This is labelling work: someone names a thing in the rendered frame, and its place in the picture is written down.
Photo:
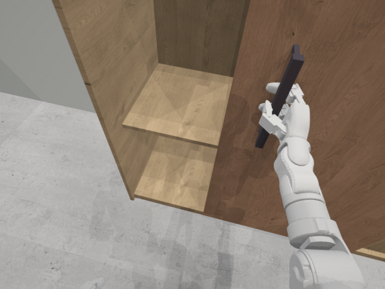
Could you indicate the right robot upper arm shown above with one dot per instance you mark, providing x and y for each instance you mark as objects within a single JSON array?
[{"x": 323, "y": 269}]

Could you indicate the left robot hand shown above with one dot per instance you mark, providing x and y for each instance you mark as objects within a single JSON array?
[{"x": 95, "y": 284}]

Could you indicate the wardrobe door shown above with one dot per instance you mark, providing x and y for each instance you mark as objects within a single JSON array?
[
  {"x": 378, "y": 246},
  {"x": 343, "y": 82}
]

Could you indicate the right robot hand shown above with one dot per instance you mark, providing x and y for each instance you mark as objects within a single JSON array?
[{"x": 293, "y": 121}]

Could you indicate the right robot forearm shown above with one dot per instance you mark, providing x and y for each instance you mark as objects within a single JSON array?
[{"x": 310, "y": 226}]

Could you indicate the handle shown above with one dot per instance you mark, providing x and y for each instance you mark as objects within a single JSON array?
[{"x": 283, "y": 90}]

